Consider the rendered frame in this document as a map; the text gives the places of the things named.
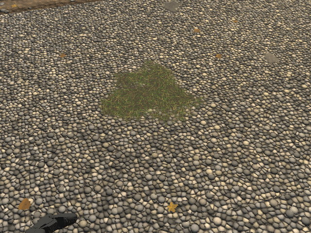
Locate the left robot hand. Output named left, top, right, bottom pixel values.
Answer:
left=24, top=213, right=78, bottom=233

